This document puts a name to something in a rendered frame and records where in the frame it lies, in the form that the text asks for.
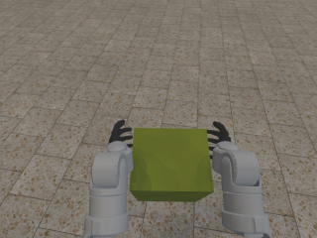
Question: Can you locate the robot left hand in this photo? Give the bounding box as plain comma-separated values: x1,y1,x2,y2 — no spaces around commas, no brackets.
108,119,133,148

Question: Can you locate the robot right forearm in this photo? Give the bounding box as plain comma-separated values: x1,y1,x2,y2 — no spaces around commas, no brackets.
211,141,272,238

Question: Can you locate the carton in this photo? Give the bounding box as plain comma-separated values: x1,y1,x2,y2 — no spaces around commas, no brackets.
129,128,214,202

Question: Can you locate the robot left forearm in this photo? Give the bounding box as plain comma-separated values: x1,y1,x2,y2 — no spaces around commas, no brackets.
82,141,134,238

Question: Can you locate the robot right hand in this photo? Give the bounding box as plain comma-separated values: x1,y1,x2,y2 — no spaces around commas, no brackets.
207,121,231,160

